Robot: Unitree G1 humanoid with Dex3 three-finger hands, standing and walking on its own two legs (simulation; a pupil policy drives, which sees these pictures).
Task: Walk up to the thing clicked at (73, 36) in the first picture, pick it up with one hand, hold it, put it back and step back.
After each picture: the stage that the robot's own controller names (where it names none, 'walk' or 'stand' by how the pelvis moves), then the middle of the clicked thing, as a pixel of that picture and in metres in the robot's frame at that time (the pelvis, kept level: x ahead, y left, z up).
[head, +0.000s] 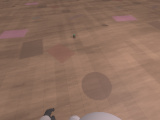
stand; (74, 36) +2.08 +0.57 -0.72
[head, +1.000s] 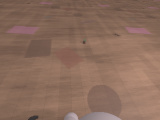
walk; (84, 41) +1.97 +0.22 -0.69
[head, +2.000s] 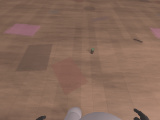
walk; (92, 50) +1.33 +0.03 -0.70
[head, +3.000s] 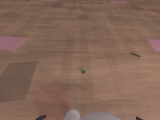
walk; (83, 70) +0.87 +0.11 -0.70
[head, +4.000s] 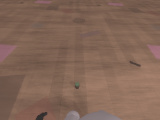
walk; (77, 85) +0.59 +0.16 -0.71
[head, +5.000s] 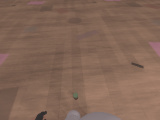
stand; (75, 96) +0.40 +0.18 -0.70
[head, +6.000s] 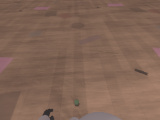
stand; (76, 103) +0.35 +0.18 -0.72
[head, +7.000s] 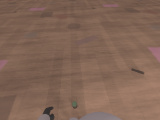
stand; (74, 105) +0.32 +0.19 -0.72
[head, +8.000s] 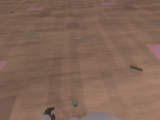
stand; (75, 103) +0.33 +0.20 -0.72
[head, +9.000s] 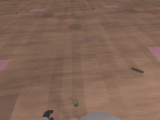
stand; (75, 103) +0.36 +0.19 -0.73
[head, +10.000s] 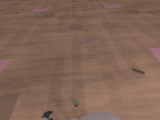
stand; (75, 103) +0.35 +0.19 -0.73
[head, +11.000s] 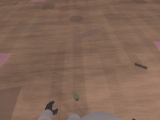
go down; (76, 97) +0.36 +0.18 -0.72
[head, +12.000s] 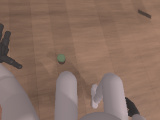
go down; (61, 59) +0.45 +0.21 -0.30
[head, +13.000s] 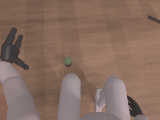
close in; (68, 62) +0.45 +0.19 -0.31
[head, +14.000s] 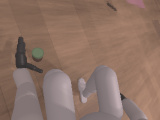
close in; (37, 55) +0.44 +0.24 -0.23
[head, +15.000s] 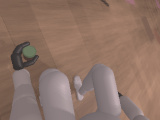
close; (29, 53) +0.44 +0.26 -0.23
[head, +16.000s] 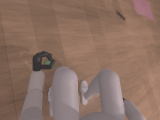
lift; (50, 64) +0.36 +0.21 -0.24
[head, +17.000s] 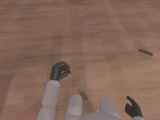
close; (83, 97) +0.28 +0.05 -0.59
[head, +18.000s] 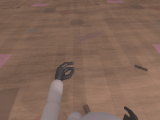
close; (87, 109) +0.28 +0.01 -0.70
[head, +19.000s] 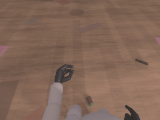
hold; (89, 100) +0.32 -0.03 -0.69
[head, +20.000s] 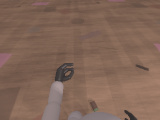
stand; (94, 106) +0.32 -0.07 -0.70
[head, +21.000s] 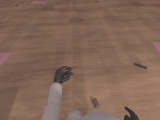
crouch; (95, 103) +0.35 -0.10 -0.70
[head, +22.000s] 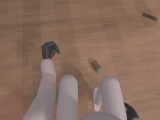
crouch; (96, 66) +0.46 -0.12 -0.36
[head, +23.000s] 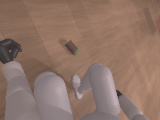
lower; (72, 47) +0.52 -0.07 -0.26
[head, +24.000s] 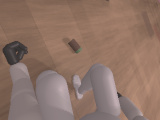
lower; (75, 46) +0.55 -0.09 -0.26
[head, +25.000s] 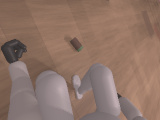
lower; (76, 44) +0.56 -0.11 -0.26
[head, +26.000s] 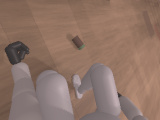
lower; (78, 42) +0.58 -0.12 -0.26
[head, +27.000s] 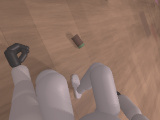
loosen; (78, 41) +0.59 -0.13 -0.26
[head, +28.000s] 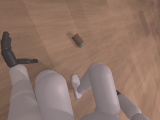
withdraw; (78, 40) +0.60 -0.15 -0.26
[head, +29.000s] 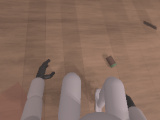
walk; (111, 61) +0.57 -0.23 -0.33
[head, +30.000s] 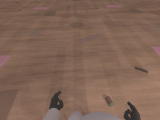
stand; (109, 101) +0.45 -0.28 -0.68
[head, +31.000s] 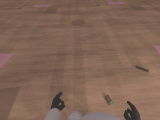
stand; (108, 99) +0.45 -0.27 -0.69
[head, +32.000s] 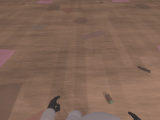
stand; (109, 98) +0.45 -0.27 -0.71
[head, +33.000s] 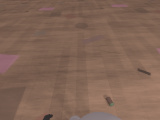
walk; (109, 101) +0.46 -0.27 -0.75
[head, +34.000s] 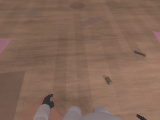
walk; (108, 80) +0.61 -0.31 -0.72
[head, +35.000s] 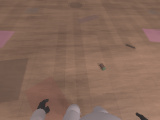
walk; (102, 66) +0.89 -0.24 -0.73
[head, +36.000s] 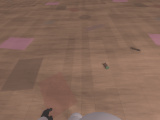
stand; (106, 65) +1.08 -0.22 -0.73
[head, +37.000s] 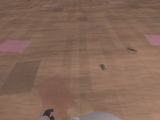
stand; (103, 67) +1.07 -0.20 -0.75
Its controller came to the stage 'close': yes
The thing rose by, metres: 0.01
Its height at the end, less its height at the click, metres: -0.02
